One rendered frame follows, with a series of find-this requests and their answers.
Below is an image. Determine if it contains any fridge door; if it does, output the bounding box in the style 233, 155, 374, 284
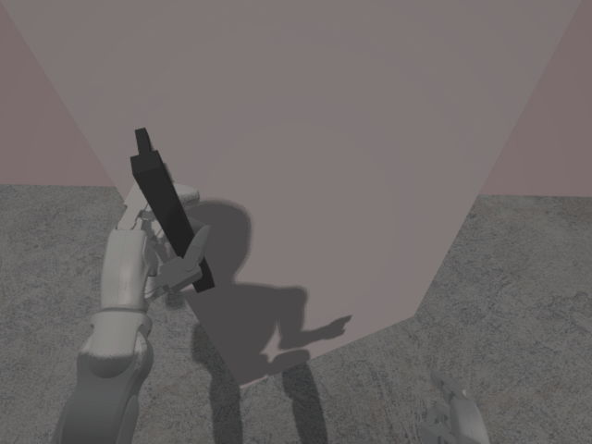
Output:
0, 0, 581, 389

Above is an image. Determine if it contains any right robot hand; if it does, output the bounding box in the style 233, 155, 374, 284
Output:
420, 370, 489, 444

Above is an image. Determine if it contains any left robot hand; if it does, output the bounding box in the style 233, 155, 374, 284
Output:
100, 181, 211, 314

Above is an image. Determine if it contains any handle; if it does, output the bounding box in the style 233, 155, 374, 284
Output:
130, 128, 215, 293

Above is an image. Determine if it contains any left robot forearm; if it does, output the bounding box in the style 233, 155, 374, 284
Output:
50, 308, 154, 444

